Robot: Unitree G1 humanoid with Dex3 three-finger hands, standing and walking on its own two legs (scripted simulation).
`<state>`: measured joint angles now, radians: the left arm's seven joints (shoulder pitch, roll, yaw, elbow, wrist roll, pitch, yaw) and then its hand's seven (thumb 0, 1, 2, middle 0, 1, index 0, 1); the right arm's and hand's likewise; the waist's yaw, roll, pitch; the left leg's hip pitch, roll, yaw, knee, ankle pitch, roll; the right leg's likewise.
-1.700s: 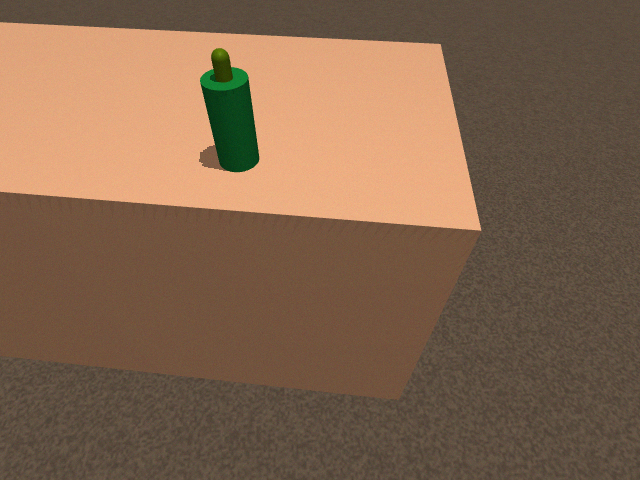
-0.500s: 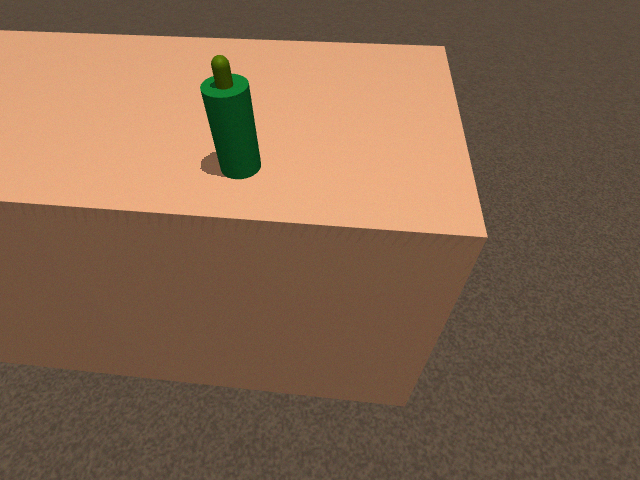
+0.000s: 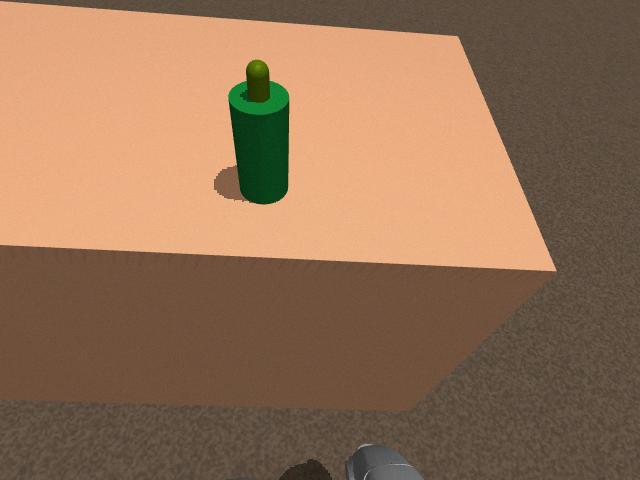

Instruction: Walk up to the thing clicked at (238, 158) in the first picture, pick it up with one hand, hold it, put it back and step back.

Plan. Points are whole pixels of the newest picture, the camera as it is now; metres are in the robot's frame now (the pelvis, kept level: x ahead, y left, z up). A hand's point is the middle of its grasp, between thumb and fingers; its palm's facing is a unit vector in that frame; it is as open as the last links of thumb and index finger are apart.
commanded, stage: walk up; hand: left
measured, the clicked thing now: (261, 133) +0.51 +0.08 +0.13
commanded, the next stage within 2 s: stand in 1.92 s
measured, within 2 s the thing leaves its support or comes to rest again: neither
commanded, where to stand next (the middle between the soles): +0.06 -0.05 m, yaw -2 degrees
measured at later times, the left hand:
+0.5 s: hand (160, 465) +0.16 +0.21 -0.15, palm faces -0.08 -0.93 -0.36, open 7.4 cm
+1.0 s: hand out of the picture +0.06 +0.21 -0.15, palm faces -0.03 -0.92 -0.38, open 7.4 cm
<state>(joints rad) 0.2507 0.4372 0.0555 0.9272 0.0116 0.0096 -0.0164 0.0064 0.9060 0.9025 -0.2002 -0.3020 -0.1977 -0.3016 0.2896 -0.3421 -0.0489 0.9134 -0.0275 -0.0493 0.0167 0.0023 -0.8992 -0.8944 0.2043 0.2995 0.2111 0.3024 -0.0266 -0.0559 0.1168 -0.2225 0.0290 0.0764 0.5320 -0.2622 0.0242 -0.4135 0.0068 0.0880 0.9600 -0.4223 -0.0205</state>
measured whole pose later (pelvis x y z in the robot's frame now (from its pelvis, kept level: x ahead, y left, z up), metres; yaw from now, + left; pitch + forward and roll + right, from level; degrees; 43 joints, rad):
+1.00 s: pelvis -0.01 -0.05 -0.01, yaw -1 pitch -4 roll +0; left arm 0.17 0.36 0.02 1.03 0.01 0.00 -0.01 0.01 0.90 0.90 -0.20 -0.30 -0.20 -0.30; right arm 0.14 -0.39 -0.03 0.98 -0.01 0.01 0.01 0.00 -0.90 -0.89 0.20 0.30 0.21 0.30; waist 0.00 0.04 0.08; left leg -0.26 0.03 -0.03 0.60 -0.27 -0.03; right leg -0.21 -0.05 0.03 0.60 -0.32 0.05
